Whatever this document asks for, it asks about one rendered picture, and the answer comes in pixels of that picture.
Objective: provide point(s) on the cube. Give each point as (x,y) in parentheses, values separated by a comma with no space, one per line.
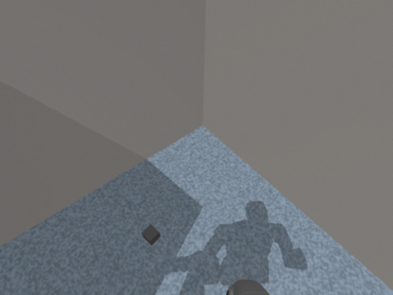
(151,234)

